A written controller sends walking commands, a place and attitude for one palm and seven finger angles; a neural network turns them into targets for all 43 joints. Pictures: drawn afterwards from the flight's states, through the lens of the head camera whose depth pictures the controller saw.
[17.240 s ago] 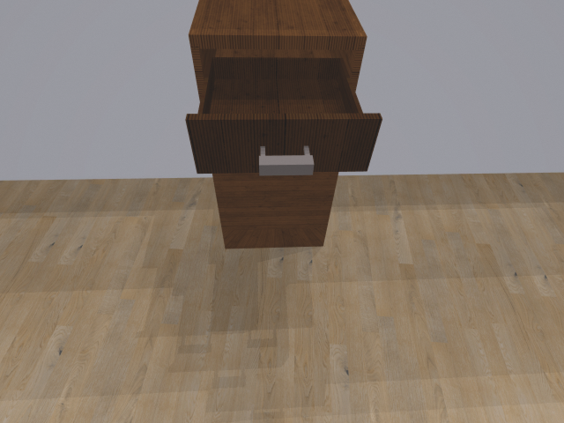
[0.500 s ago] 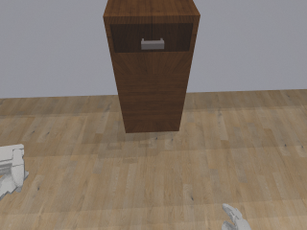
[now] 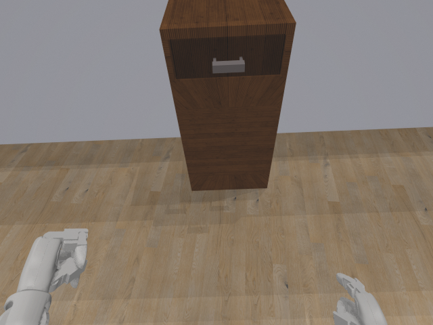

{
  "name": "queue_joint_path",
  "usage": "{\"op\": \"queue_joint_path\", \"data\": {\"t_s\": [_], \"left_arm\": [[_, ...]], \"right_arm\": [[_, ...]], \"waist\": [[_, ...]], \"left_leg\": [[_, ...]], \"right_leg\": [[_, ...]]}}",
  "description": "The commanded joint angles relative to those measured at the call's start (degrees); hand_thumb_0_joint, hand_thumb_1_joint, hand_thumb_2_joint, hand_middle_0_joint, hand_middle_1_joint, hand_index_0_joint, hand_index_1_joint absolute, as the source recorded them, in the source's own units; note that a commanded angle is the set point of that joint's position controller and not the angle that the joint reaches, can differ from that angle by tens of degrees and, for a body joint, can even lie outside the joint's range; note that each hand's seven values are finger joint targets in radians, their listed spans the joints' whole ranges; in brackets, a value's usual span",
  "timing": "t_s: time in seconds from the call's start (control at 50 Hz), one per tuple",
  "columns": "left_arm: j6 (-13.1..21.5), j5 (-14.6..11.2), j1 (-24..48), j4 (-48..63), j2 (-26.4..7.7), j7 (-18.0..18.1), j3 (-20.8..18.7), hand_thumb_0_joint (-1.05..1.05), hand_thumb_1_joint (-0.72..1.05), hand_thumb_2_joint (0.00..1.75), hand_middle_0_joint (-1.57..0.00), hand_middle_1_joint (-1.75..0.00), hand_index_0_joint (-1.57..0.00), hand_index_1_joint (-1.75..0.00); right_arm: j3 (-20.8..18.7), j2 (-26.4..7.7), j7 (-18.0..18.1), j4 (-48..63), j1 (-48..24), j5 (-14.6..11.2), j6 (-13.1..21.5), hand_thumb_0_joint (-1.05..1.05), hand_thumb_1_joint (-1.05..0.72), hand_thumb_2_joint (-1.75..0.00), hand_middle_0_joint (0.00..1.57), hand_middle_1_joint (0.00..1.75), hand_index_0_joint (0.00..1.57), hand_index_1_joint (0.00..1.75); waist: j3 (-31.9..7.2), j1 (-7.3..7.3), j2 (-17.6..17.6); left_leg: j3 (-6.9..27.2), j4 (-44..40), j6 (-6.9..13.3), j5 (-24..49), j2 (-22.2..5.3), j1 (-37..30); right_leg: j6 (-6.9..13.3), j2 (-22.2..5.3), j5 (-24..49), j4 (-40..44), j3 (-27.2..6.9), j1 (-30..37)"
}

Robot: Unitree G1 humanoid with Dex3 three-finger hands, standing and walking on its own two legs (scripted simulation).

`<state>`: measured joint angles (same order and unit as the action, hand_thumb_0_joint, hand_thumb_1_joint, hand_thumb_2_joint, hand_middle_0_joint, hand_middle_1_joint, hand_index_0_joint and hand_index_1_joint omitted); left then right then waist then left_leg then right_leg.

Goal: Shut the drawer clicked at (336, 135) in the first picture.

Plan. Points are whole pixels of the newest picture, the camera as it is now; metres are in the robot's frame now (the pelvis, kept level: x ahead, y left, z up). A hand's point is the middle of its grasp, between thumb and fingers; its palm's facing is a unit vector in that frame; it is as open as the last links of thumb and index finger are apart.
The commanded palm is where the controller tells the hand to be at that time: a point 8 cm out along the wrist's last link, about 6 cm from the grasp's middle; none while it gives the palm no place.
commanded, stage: let the arm hang, fingers relaxed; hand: left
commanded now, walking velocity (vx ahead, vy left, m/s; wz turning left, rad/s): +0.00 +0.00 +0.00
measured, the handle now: (228, 63) +0.90 +0.03 +0.03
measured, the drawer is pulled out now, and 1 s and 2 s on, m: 0.00 0.00 0.00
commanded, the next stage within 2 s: look to check the result in 1.00 s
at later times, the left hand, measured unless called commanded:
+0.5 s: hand out of the picture -0.08 +0.20 -0.16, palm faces +0.03 -0.97 -0.24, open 5.5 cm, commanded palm none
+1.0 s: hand out of the picture -0.04 +0.16 -0.17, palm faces +0.05 -0.99 -0.16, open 7.3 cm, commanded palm none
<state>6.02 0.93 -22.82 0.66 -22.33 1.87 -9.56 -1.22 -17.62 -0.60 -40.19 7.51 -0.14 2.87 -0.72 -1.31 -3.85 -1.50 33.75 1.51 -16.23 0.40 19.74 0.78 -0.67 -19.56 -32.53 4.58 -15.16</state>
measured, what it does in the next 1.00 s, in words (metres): stands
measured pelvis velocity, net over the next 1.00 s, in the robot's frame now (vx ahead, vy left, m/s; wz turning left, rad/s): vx -0.03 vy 0.00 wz -0.01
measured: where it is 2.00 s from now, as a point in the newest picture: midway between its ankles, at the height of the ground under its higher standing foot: outside the picture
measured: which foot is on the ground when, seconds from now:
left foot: down 0.00-1.00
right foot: down 0.00-1.00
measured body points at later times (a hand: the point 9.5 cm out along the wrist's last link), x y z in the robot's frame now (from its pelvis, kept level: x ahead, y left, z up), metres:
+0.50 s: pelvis -0.03 +0.01 +0.01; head -0.01 +0.00 +0.46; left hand -0.08 +0.25 -0.14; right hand -0.07 -0.21 -0.15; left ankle +0.01 +0.10 -0.73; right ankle -0.03 -0.11 -0.73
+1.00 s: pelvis -0.03 +0.00 +0.01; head -0.03 +0.00 +0.46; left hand -0.04 +0.21 -0.15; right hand -0.05 -0.20 -0.15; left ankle +0.01 +0.10 -0.73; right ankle -0.03 -0.11 -0.73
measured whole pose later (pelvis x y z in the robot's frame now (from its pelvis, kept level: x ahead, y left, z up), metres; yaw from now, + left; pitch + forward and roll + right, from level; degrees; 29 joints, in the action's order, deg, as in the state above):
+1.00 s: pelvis -0.03 +0.00 +0.01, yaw +0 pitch -2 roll +0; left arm 0.6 0.5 -16.9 -66.0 -6.3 2.0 -1.0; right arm -0.6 -6.1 2.2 -65.2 18.0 1.0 -0.1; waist 1.9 0.4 -0.5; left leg -1.9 24.5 1.5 -9.5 0.6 13.1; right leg 0.9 -0.6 -13.5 -25.1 4.2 -9.6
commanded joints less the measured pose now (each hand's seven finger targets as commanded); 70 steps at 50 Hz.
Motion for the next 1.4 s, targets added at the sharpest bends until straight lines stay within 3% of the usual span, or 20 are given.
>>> {"op": "queue_joint_path", "data": {"t_s": [0.0,0.02,0.06,0.12,0.18,0.22,0.38,0.48,0.58,0.7,0.9,1.1,1.38], "left_arm": [[-4.5,1.1,6.1,-22.1,-2.5,-2.0,4.6,0.00,0.90,0.90,-1.16,-1.34,-1.16,-1.34],[-4.9,0.9,8.0,-26.2,-2.5,-1.8,5.0,0.00,0.90,0.90,-1.12,-1.30,-1.12,-1.30],[-5.8,0.4,9.2,-34.1,-0.8,-1.2,6.1,0.00,0.90,0.90,-1.04,-1.21,-1.04,-1.21],[-6.4,-0.1,8.7,-44.4,1.0,-0.9,7.4,0.00,0.90,0.90,-0.92,-1.08,-0.92,-1.08],[-6.1,-0.3,7.5,-51.9,2.3,-0.9,7.9,0.00,0.90,0.90,-0.80,-0.95,-0.80,-0.95],[-6.1,-0.2,6.3,-55.5,4.2,-0.7,7.2,0.00,0.90,0.90,-0.72,-0.86,-0.72,-0.86],[-5.9,-0.5,3.7,-63.6,5.8,-0.5,8.2,0.00,0.90,0.90,-0.40,-0.52,-0.40,-0.52],[-6.0,-0.4,1.7,-65.6,7.7,-0.1,8.3,0.00,0.90,0.90,-0.20,-0.30,-0.20,-0.30],[-6.1,-0.3,0.6,-66.2,9.1,0.2,8.0,0.00,0.90,0.90,-0.20,-0.30,-0.20,-0.30],[-5.6,-0.3,0.4,-66.2,10.3,0.4,7.9,0.00,0.90,0.90,-0.20,-0.30,-0.20,-0.30],[-5.3,-0.3,1.3,-65.9,10.6,0.4,7.7,0.00,0.90,0.90,-0.20,-0.30,-0.20,-0.30],[-5.0,-0.4,2.5,-65.7,9.0,0.3,7.5,0.00,0.90,0.90,-0.20,-0.30,-0.20,-0.30],[-4.9,-0.4,5.8,-65.5,5.7,-0.1,7.2,0.00,0.90,0.90,-0.20,-0.30,-0.20,-0.30]], "right_arm": [[-2.2,-7.7,0.3,2.2,0.6,1.3,-0.5,0.00,-0.90,-0.90,0.20,0.30,0.20,0.30],[-2.0,-7.6,0.5,0.9,0.6,1.4,-1.0,0.00,-0.90,-0.90,0.20,0.30,0.20,0.30],[-1.0,-5.2,0.7,-2.3,1.2,1.8,-1.8,0.00,-0.90,-0.90,0.20,0.30,0.20,0.30],[0.3,-3.0,1.1,-7.2,1.5,1.6,-2.4,0.00,-0.90,-0.90,0.20,0.30,0.20,0.30],[0.6,-1.0,1.6,-11.7,3.4,1.3,-2.8,0.00,-0.90,-0.90,0.20,0.30,0.20,0.30],[0.3,0.3,2.1,-14.1,5.3,1.5,-2.9,0.00,-0.90,-0.90,0.20,0.30,0.20,0.30],[-0.1,2.1,2.7,-20.7,12.3,1.1,-3.3,0.00,-0.90,-0.90,0.20,0.30,0.20,0.30],[-0.1,3.8,2.9,-22.8,14.3,1.1,-3.3,0.00,-0.90,-0.90,0.20,0.30,0.20,0.30],[-0.2,5.2,3.0,-23.6,15.7,1.2,-3.1,0.00,-0.90,-0.90,0.20,0.30,0.20,0.30],[-0.1,6.9,3.0,-24.1,15.8,1.1,-2.8,0.00,-0.90,-0.90,0.20,0.30,0.20,0.30],[-0.2,7.3,3.2,-24.2,15.6,1.2,-2.5,0.00,-0.90,-0.90,0.20,0.30,0.20,0.30],[-0.4,5.5,3.1,-24.1,14.5,1.1,-2.6,0.00,-0.90,-0.90,0.20,0.30,0.20,0.30],[-0.7,1.9,3.0,-24.1,11.1,1.1,-2.3,0.00,-0.90,-0.90,0.20,0.30,0.20,0.30]], "waist": [[-3.0,1.91,16.3],[-2.8,2.05,15.3],[-2.3,1.73,6.3],[-0.4,0.88,-1.4],[0.6,1.16,-2.1],[1.5,1.19,-6.0],[4.5,1.66,3.2],[6.1,1.53,3.4],[6.7,1.52,3.7],[7.1,1.58,3.9],[7.7,1.77,1.9],[6.6,2.03,4.1],[6.2,1.87,3.0]], "left_leg": [[7.3,-1.6,2.2,13.0,-5.3,-2.8],[7.1,-2.4,1.9,14.6,-5.0,-3.8],[7.7,-5.9,1.6,17.8,-5.6,-4.3],[8.6,-11.1,1.5,12.5,-6.1,-2.8],[7.6,-12.6,0.9,6.1,-5.3,-4.4],[7.6,-13.9,1.0,2.8,-5.5,-4.2],[7.6,-15.6,1.2,-0.5,-5.8,-5.2],[7.8,-16.6,1.5,-2.1,-6.0,-4.7],[8.1,-17.4,1.7,-3.1,-6.1,-3.6],[6.5,-15.7,1.3,1.1,-5.3,-4.5],[6.2,-15.5,1.0,3.0,-5.4,-4.9],[5.3,-14.1,0.8,5.3,-5.4,-7.3],[5.9,-15.2,0.7,6.2,-6.1,-8.2]], "right_leg": [[3.1,-8.0,15.2,4.9,-7.5,-0.2],[3.4,-8.1,15.6,5.0,-7.2,0.2],[2.7,-6.8,14.0,4.4,-6.5,2.6],[1.2,-5.1,6.9,7.6,-6.3,6.1],[1.9,-5.5,3.7,11.8,-7.3,5.8],[2.3,-5.1,2.9,13.1,-7.1,5.9],[2.3,-4.9,0.3,14.9,-5.9,3.7],[2.0,-4.5,-0.6,14.0,-5.7,2.2],[1.8,-4.1,-0.4,12.9,-5.6,1.9],[1.9,-4.8,1.2,13.5,-6.0,1.3],[1.9,-4.8,2.9,14.0,-6.2,1.5],[2.3,-5.4,2.4,15.4,-6.8,1.4],[2.3,-5.6,3.2,16.2,-6.9,3.0]]}}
